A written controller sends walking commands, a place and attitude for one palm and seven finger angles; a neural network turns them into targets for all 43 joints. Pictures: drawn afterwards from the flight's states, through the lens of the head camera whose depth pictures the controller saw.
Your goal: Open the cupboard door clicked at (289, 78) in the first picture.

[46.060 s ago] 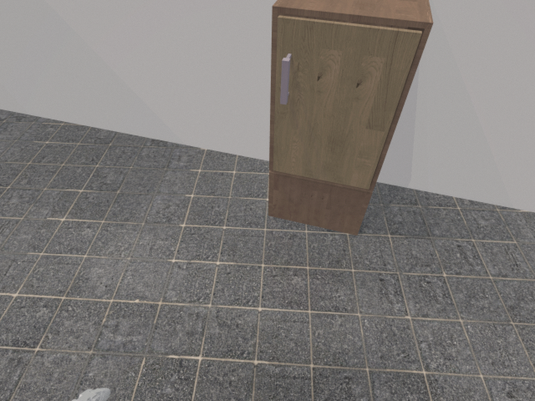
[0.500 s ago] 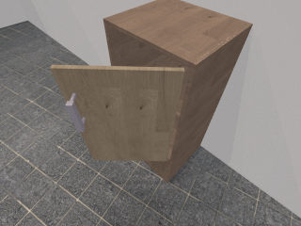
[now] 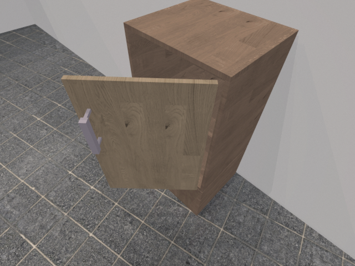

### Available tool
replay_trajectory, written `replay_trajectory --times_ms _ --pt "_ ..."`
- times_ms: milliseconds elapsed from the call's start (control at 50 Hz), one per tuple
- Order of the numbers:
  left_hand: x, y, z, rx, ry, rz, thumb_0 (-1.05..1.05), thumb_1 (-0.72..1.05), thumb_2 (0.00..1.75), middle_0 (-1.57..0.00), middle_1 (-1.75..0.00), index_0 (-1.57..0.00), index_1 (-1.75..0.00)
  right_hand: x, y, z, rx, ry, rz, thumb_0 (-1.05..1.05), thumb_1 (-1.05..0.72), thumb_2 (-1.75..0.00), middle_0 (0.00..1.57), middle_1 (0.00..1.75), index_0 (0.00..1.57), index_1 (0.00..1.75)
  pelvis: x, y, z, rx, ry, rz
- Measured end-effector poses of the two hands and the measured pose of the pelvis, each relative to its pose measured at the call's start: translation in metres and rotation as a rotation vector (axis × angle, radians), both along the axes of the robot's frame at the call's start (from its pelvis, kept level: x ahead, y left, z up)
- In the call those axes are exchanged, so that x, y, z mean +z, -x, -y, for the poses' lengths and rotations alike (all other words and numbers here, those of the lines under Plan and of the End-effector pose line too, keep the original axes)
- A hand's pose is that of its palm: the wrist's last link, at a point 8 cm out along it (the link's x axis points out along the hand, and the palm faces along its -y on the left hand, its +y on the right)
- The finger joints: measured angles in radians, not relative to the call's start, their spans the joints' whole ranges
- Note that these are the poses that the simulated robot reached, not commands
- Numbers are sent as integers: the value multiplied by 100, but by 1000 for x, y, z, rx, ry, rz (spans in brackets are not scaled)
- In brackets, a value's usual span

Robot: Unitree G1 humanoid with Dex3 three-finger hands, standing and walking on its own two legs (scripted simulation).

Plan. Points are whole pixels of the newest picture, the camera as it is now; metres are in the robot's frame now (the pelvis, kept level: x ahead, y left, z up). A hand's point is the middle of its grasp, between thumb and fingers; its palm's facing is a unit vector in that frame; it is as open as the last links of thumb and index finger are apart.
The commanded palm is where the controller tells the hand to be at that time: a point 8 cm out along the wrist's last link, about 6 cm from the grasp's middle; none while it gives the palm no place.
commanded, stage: look again from close up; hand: left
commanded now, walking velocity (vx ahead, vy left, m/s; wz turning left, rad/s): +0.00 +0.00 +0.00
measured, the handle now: (92, 132) +0.47 +0.29 -0.02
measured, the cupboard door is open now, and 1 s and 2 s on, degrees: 43 43 43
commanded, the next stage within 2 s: raise the hand with hooked fingers in 0.08 s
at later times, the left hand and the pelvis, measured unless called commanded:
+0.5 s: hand (101, 234) +0.19 +0.18 -0.01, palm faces +0.03 -1.00 +0.02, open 8.0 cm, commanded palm +0.11 +0.25 -0.06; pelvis -0.05 +0.01 -0.05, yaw +1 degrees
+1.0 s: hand (80, 245) +0.17 +0.23 -0.05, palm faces +0.02 -1.00 +0.02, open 11.0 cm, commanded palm +0.14 +0.30 -0.03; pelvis -0.07 +0.03 -0.07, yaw +1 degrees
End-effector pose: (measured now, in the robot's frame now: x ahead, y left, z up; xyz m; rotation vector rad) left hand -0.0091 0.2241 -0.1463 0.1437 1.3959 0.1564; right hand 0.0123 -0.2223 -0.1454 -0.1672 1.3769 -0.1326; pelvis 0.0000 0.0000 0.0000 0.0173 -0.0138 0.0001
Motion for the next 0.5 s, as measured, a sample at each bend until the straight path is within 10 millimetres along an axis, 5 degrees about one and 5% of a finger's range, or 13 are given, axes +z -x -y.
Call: replay_trajectory --times_ms 200,240,380,440,500 --pt "0 5 -2 1 -4 8 0 91 90 -20 -30 -20 -30 0 1 -1 4 1 9 1 -92 -90 20 30 20 30 0 5 -3 1 7 -1" --pt "18 -19 -9 70 -22 174 1 92 90 -20 -30 -20 -30 4 -8 1 4 18 110 1 -92 -90 20 30 20 30 -2 8 -6 -7 10 -2" --pt "136 -149 -32 30 -102 1037 2 87 87 -20 -35 -20 -34 16 -70 9 40 47 527 1 -91 -90 20 30 20 30 -15 30 -15 49 3 -60" --pt "150 -177 -22 -41 0 1306 1 81 85 -20 -38 -20 -38 24 -95 14 81 66 656 1 -91 -90 20 30 20 30 -32 44 -13 35 -3 -134" --pt "133 -172 -6 -120 141 1427 1 74 82 -21 -42 -20 -41 32 -113 18 128 79 748 1 -91 -90 20 30 20 30 -50 55 -10 23 -5 -179"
